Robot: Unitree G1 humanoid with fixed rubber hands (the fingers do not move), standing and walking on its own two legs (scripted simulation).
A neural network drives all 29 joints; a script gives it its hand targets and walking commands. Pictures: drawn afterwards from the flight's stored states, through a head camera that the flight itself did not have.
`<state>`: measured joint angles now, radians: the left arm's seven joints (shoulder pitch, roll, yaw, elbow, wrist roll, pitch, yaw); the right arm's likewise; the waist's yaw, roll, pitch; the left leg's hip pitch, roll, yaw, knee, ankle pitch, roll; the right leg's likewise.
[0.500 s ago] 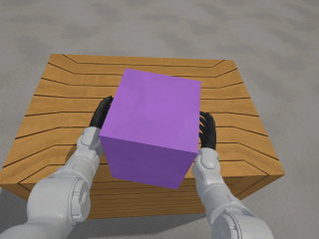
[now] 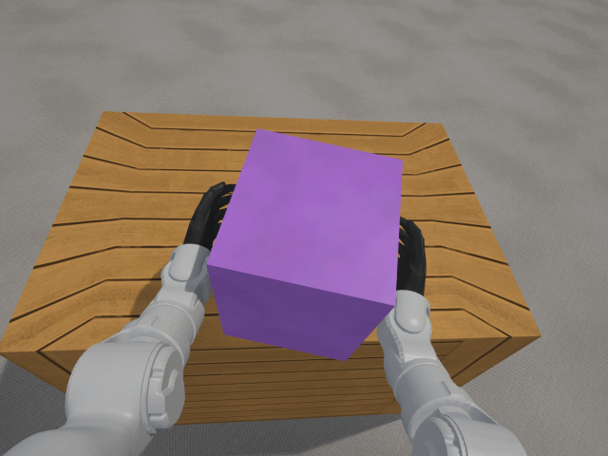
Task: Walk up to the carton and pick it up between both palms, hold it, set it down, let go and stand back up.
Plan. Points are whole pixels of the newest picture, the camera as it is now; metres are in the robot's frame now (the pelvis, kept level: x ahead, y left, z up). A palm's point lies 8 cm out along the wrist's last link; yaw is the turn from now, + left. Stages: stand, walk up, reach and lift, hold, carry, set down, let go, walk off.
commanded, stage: reach and lift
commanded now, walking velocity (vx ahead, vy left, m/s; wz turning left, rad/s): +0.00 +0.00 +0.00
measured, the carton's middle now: (305, 255) +0.41 -0.01 +0.01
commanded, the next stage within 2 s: none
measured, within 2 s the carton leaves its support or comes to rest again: neither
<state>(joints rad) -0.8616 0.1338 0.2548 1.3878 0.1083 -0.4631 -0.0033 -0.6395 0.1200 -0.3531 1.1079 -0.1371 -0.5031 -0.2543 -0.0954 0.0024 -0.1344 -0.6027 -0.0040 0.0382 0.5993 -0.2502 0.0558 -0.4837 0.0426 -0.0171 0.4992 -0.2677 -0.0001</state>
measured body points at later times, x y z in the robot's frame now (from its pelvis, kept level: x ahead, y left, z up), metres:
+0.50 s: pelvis -0.02 +0.01 +0.00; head +0.03 +0.05 +0.45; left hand +0.42 +0.14 +0.06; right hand +0.37 -0.15 +0.06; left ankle +0.01 +0.07 -0.73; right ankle -0.03 -0.13 -0.73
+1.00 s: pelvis -0.03 +0.02 +0.00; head -0.05 +0.07 +0.45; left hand +0.39 +0.15 +0.13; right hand +0.35 -0.14 +0.13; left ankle +0.01 +0.07 -0.73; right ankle -0.03 -0.13 -0.73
